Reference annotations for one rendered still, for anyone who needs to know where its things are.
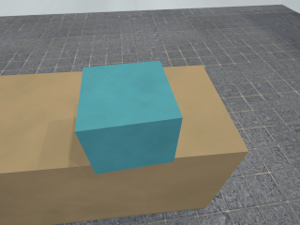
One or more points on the carton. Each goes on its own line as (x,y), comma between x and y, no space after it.
(127,116)

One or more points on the pedestal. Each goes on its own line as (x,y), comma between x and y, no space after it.
(47,179)

